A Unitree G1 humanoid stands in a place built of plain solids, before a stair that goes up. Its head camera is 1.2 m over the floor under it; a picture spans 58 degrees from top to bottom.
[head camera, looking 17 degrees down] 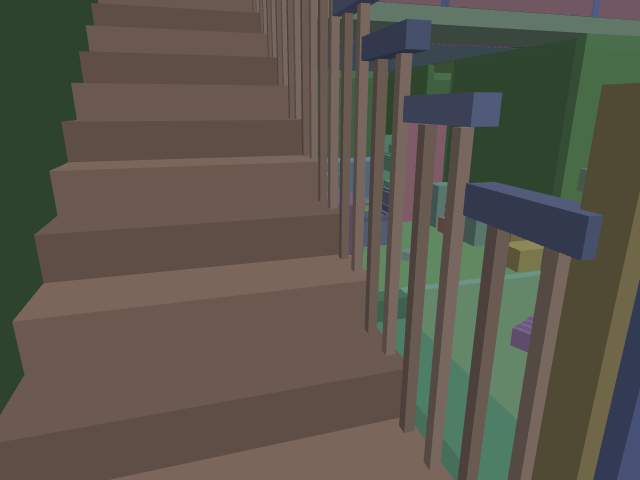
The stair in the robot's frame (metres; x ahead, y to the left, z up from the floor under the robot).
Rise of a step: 0.16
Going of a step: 0.28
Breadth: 1.05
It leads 16 degrees to the left of straight ahead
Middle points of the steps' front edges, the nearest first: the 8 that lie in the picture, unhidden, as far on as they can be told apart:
0.92 0.24 0.49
1.19 0.32 0.66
1.45 0.40 0.82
1.72 0.47 0.98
1.98 0.55 1.15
2.24 0.63 1.31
2.51 0.71 1.47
2.77 0.79 1.64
